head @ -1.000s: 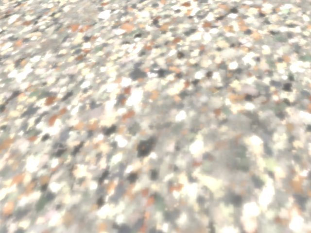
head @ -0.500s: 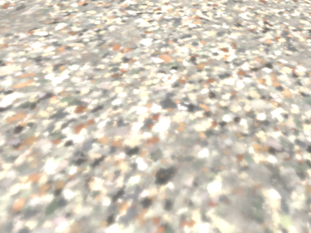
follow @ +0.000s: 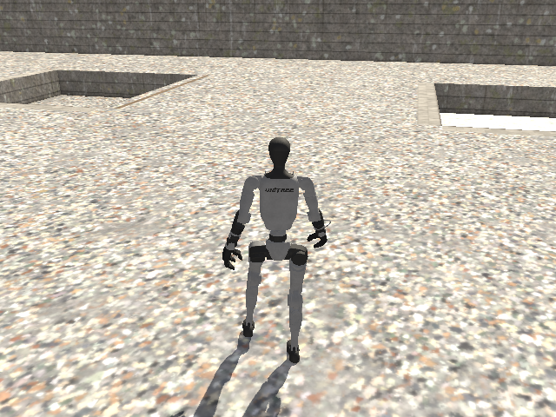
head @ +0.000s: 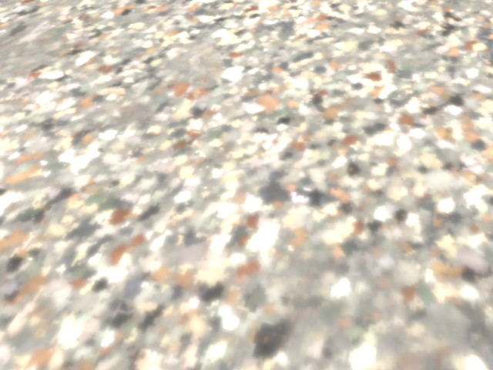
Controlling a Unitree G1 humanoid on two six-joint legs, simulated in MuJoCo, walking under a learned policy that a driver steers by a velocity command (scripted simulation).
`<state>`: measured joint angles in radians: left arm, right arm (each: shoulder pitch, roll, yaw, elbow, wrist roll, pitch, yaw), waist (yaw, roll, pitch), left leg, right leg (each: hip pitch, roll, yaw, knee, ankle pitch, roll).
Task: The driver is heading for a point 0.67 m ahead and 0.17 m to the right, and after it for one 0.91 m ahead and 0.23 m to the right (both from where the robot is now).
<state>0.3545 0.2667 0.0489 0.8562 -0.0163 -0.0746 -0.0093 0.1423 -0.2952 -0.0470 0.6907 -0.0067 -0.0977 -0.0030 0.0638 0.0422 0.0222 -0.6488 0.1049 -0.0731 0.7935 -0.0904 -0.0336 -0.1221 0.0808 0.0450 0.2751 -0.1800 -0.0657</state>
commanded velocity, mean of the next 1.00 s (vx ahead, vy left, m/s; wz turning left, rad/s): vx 0.50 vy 0.00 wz -0.55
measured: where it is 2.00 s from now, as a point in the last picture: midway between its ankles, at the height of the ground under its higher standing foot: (372, 262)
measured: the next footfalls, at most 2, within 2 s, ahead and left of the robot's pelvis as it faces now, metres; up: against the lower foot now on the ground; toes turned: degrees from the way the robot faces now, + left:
left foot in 0.18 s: +0.30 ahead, +0.15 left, +0.00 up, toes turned -9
right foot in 0.70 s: +0.50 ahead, -0.18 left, +0.00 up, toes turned -27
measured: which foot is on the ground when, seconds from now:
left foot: up 0.00-0.16, down 0.18-0.70, up 0.72-1.00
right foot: down 0.00-0.20, up 0.22-0.68, down 0.70-1.00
